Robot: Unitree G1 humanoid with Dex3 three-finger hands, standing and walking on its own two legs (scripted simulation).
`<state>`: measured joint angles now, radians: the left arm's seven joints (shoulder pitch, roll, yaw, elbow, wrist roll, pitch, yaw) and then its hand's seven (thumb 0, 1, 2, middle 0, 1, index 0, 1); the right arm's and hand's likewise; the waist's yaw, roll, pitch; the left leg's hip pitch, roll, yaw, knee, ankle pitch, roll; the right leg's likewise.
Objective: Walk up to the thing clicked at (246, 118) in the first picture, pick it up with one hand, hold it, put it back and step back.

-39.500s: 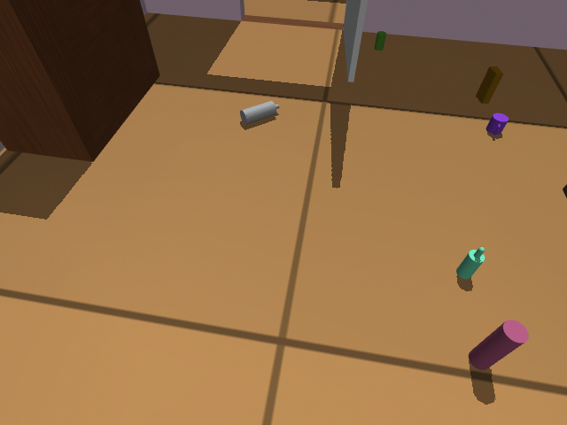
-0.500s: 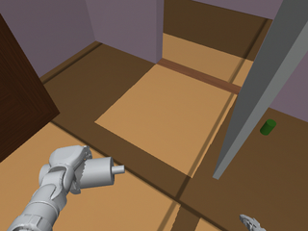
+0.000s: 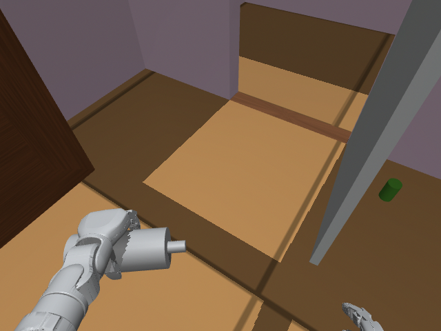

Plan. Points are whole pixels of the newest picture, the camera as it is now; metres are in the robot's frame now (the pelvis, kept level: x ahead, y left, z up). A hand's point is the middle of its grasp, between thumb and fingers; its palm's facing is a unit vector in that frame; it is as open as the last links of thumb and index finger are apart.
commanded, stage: hold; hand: left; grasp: from above
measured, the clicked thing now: (130, 250) +0.31 +0.20 -0.08
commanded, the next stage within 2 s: crouch in 1.12 s
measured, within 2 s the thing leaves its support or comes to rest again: neither
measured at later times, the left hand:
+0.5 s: hand (110, 251) +0.28 +0.22 -0.03, palm faces -0.44 -0.08 -0.90, open 10.8 cm
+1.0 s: hand (105, 253) +0.28 +0.23 -0.03, palm faces -0.44 -0.08 -0.89, open 10.9 cm
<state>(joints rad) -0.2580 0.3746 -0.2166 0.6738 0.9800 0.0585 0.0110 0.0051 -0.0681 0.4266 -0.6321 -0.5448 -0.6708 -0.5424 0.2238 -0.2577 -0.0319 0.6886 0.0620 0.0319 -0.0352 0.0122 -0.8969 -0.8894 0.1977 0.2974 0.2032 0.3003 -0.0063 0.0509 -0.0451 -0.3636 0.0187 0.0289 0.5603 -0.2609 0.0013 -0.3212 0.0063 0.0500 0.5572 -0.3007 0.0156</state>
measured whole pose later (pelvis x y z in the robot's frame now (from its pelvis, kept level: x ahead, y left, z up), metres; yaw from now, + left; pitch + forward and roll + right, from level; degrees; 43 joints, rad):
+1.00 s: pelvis -0.01 +0.00 +0.01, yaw +0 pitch +1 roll +0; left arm -0.24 0.39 -0.21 0.61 0.97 0.04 -0.05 -0.01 -0.12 0.52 -0.63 -0.57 -0.66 -0.57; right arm 0.19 -0.25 -0.01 0.66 0.08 0.06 -0.05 0.01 -0.90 -0.89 0.20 0.30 0.20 0.30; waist 0.01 0.05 0.00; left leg -0.27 0.01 0.03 0.46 -0.20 0.00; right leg -0.23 0.00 0.05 0.47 -0.24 0.02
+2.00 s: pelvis -0.05 +0.01 -0.16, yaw +0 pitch +29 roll -4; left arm -0.59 0.48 -0.01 1.16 1.17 -0.11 0.37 -0.01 -0.11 0.52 -0.58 -0.64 -0.61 -0.64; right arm 0.25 -0.27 -0.07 0.74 -0.03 0.00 -0.01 0.01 -0.89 -0.89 0.20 0.30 0.20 0.30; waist -0.11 0.04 -0.20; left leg -1.45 0.03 -0.03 1.48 -0.53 0.01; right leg -1.37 0.03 0.00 1.45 -0.59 0.03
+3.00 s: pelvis -0.09 +0.00 -0.40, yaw -7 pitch +35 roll -9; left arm -0.81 0.78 0.19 1.33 1.26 -0.28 0.36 -0.01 -0.10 0.52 -0.58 -0.61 -0.61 -0.61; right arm 0.12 -0.25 0.02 0.78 -0.13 -0.04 0.12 0.01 -0.90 -0.89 0.20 0.30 0.21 0.30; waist -0.16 -0.02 -0.08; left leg -2.25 0.03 -0.14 2.27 -0.64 0.00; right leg -2.12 0.07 -0.08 2.21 -0.71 0.04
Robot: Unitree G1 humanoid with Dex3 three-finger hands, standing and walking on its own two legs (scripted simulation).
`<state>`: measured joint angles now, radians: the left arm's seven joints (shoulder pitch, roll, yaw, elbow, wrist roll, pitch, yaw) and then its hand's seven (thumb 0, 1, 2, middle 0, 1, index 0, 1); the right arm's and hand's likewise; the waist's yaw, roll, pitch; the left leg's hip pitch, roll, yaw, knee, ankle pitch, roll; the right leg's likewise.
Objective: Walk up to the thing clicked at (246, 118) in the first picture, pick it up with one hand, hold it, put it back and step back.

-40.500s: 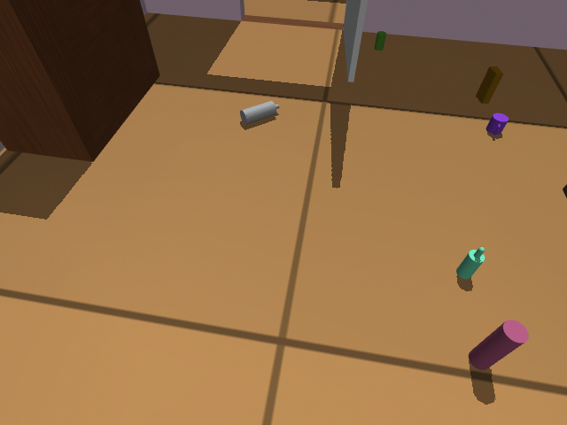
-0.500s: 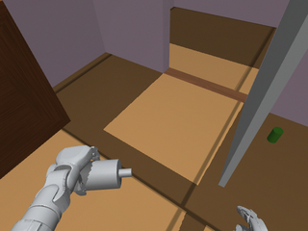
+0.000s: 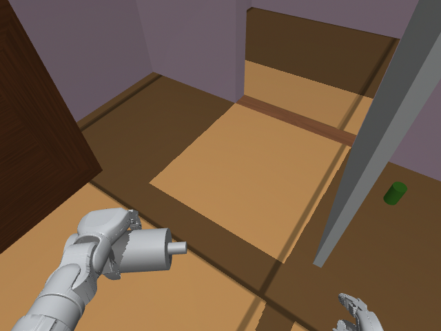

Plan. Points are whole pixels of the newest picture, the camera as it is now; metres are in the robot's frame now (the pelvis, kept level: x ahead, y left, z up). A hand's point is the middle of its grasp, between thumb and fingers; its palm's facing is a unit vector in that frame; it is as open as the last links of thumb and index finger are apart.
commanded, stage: hold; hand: left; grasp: from above
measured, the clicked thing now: (130, 250) +0.30 +0.20 -0.07
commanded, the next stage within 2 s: crouch in 0.12 s
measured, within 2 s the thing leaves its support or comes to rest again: neither
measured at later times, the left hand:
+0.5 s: hand (113, 253) +0.29 +0.23 -0.06, palm faces -0.46 -0.07 -0.89, open 10.8 cm
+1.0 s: hand (130, 271) +0.34 +0.27 -0.29, palm faces -0.41 -0.01 -0.91, open 10.9 cm
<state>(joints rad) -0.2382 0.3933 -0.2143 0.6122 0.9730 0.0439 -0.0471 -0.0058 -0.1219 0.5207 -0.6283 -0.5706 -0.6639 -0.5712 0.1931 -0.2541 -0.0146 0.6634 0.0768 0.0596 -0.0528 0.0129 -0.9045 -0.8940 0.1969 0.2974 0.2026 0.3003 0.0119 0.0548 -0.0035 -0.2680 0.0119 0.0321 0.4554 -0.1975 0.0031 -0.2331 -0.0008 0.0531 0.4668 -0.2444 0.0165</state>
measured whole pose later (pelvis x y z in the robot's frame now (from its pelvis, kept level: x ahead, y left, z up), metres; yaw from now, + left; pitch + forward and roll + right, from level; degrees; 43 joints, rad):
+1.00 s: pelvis -0.04 +0.01 -0.17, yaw +0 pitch +29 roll -4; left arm -0.59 0.48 -0.01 1.16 1.17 -0.11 0.37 -0.01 -0.11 0.52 -0.58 -0.64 -0.61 -0.64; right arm 0.25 -0.27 -0.07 0.74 -0.03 0.00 -0.01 0.01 -0.89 -0.89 0.20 0.30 0.20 0.30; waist -0.11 0.04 -0.20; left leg -1.45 0.03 -0.03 1.48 -0.53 0.01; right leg -1.37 0.03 0.00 1.45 -0.59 0.03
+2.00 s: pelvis -0.08 +0.00 -0.40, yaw -7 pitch +35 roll -9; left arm -0.81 0.78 0.19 1.33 1.26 -0.28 0.36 -0.01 -0.10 0.52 -0.58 -0.61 -0.61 -0.61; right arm 0.12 -0.25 0.02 0.78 -0.13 -0.04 0.12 0.01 -0.90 -0.89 0.20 0.30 0.21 0.30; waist -0.16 -0.02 -0.08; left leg -2.25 0.03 -0.14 2.27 -0.64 0.00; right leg -2.12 0.07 -0.08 2.21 -0.71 0.04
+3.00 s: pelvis -0.07 +0.00 -0.47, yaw -11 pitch +29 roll -11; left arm -0.82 0.95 0.28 1.51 1.30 -0.36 0.49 0.00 -0.09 0.54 -0.59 -0.58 -0.62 -0.59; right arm 0.03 -0.26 0.15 0.77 -0.22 -0.06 0.15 0.00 -0.89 -0.89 0.20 0.30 0.21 0.30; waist -0.21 -0.11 0.05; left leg -2.37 0.03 -0.23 2.52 -0.68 -0.02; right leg -2.23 0.11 -0.15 2.43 -0.73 0.04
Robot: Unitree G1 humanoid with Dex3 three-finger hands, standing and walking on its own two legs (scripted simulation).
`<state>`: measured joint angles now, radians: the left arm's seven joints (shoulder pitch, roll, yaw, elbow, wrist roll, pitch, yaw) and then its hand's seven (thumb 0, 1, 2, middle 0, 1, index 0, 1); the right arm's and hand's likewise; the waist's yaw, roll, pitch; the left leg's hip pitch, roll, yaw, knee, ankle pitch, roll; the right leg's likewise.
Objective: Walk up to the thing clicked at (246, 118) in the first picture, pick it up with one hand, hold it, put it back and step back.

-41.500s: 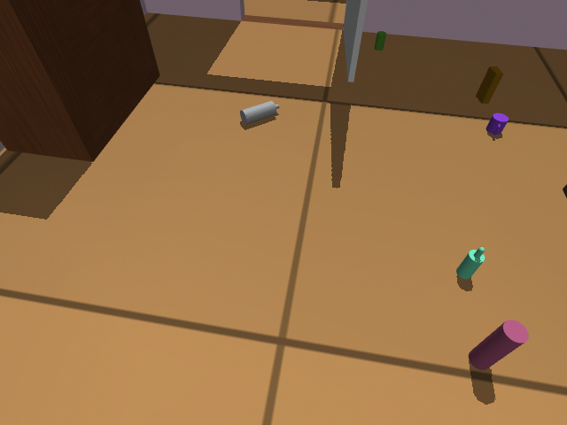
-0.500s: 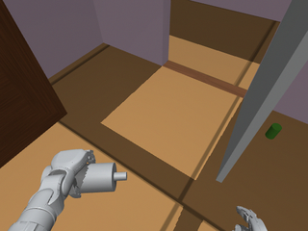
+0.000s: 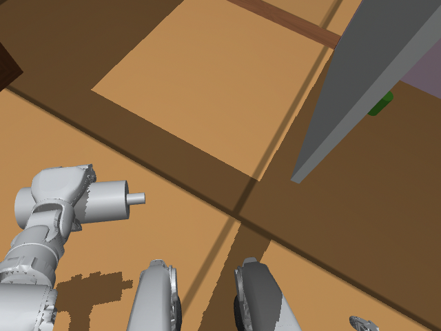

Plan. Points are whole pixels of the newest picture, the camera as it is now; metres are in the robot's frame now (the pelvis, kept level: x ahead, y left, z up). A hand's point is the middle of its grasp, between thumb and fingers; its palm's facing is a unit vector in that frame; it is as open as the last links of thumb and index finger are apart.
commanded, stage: crouch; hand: left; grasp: from above
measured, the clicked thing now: (87, 202) +0.39 +0.25 -0.15
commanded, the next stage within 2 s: lower in 1.06 s
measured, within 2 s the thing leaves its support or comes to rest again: neither
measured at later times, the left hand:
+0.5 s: hand (90, 217) +0.40 +0.29 -0.31, palm faces -0.43 -0.05 -0.90, open 11.0 cm
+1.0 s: hand (94, 223) +0.40 +0.31 -0.39, palm faces -0.44 -0.06 -0.89, open 10.9 cm
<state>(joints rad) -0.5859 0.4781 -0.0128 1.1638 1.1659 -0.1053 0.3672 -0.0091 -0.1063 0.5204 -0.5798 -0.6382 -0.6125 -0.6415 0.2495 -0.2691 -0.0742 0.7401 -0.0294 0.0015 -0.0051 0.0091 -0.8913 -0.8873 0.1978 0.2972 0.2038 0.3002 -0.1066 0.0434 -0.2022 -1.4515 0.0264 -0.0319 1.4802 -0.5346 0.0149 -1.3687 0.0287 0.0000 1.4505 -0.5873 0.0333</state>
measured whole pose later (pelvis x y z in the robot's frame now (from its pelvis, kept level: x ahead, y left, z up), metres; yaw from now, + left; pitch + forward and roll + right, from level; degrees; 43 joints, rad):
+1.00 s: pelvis -0.03 -0.01 -0.23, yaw -6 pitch +35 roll -9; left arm -0.81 0.78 0.19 1.33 1.26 -0.28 0.36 -0.01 -0.10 0.52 -0.58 -0.61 -0.61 -0.61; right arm 0.12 -0.25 0.02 0.78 -0.13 -0.04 0.12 0.01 -0.90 -0.89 0.20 0.30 0.21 0.30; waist -0.16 -0.02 -0.08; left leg -2.25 0.03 -0.14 2.27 -0.64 0.00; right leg -2.12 0.07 -0.08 2.21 -0.71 0.04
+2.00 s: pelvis -0.03 -0.01 -0.30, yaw -11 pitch +29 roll -11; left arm -0.82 0.95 0.28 1.51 1.30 -0.36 0.49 0.00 -0.09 0.54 -0.59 -0.58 -0.62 -0.59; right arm 0.03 -0.26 0.15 0.77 -0.22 -0.06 0.15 0.00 -0.89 -0.89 0.20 0.30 0.21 0.30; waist -0.21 -0.11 0.05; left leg -2.37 0.03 -0.23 2.52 -0.68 -0.02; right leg -2.23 0.11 -0.15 2.43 -0.73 0.04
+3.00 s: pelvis -0.03 -0.01 -0.31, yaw -13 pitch +24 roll -13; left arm -0.85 1.04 0.23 1.65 1.29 -0.34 0.58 -0.01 -0.11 0.62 -0.50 -0.69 -0.53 -0.69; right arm 0.01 -0.30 0.26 0.74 -0.27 -0.16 0.19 0.00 -0.89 -0.89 0.20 0.30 0.21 0.30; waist -0.25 -0.15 0.11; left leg -2.36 0.04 -0.29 2.58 -0.68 -0.02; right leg -2.21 0.13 -0.19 2.44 -0.70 0.06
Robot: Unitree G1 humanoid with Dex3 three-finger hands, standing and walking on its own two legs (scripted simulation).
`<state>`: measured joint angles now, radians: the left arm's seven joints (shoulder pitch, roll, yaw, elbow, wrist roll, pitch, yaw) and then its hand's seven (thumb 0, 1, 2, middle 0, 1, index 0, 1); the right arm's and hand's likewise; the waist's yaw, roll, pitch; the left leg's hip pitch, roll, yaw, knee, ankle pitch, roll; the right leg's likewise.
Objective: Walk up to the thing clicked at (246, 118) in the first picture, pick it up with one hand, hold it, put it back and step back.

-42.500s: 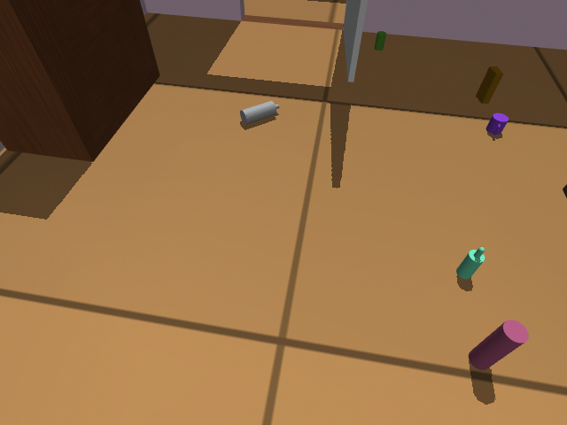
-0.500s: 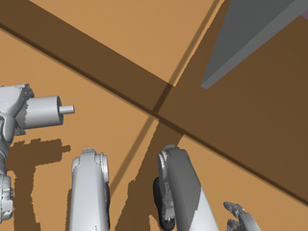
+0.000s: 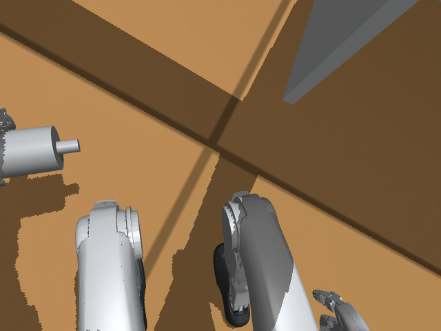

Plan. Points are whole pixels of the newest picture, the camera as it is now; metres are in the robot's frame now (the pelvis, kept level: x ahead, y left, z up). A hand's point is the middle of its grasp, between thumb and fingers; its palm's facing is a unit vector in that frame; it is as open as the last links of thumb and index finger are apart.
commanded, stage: crouch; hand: left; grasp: from above
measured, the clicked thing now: (8, 154) +0.41 +0.34 -0.20
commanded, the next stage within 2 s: lower in 0.06 s
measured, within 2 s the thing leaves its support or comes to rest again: neither
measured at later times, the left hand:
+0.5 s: hand out of the picture +0.40 +0.37 -0.22, palm faces -0.44 -0.15 -0.88, open 10.9 cm
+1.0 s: hand (15, 164) +0.41 +0.36 -0.27, palm faces -0.43 -0.16 -0.89, open 10.9 cm
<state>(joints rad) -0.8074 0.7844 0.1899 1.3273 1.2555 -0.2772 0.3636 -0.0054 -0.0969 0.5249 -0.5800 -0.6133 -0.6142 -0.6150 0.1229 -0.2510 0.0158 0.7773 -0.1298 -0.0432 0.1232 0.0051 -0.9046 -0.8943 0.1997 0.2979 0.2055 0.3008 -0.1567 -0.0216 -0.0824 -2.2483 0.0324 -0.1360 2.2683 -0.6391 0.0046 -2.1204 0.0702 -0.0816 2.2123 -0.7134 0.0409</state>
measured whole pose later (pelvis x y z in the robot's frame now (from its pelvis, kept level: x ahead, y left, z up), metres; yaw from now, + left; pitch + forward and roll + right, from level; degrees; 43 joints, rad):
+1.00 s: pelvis +0.01 +0.00 -0.07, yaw -4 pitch +29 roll -11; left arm -0.82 0.95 0.28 1.51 1.30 -0.36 0.49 0.00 -0.09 0.54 -0.59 -0.58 -0.62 -0.59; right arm 0.03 -0.26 0.15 0.77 -0.22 -0.06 0.15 0.00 -0.89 -0.89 0.20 0.30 0.21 0.30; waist -0.21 -0.11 0.05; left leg -2.37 0.03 -0.23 2.52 -0.68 -0.02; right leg -2.23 0.11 -0.15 2.43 -0.73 0.04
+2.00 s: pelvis +0.00 +0.00 -0.08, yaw -7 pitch +24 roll -13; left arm -0.85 1.04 0.23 1.65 1.29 -0.34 0.58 -0.01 -0.11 0.62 -0.50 -0.69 -0.53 -0.69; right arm 0.01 -0.30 0.26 0.74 -0.27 -0.16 0.19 0.00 -0.89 -0.89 0.20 0.30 0.21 0.30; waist -0.25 -0.15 0.11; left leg -2.36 0.04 -0.29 2.58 -0.68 -0.02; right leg -2.21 0.13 -0.19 2.44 -0.70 0.06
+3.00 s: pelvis +0.00 +0.00 -0.08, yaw -7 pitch +24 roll -14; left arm -0.83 1.04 0.26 1.53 1.28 -0.33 0.55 0.00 -0.49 0.99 -0.09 -1.01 -0.09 -1.01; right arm 0.02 -0.31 0.26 0.72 -0.27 -0.17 0.20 0.00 -0.89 -0.89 0.20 0.30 0.21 0.30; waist -0.24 -0.15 0.11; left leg -2.35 0.03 -0.29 2.57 -0.67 -0.02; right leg -2.20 0.12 -0.20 2.43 -0.70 0.06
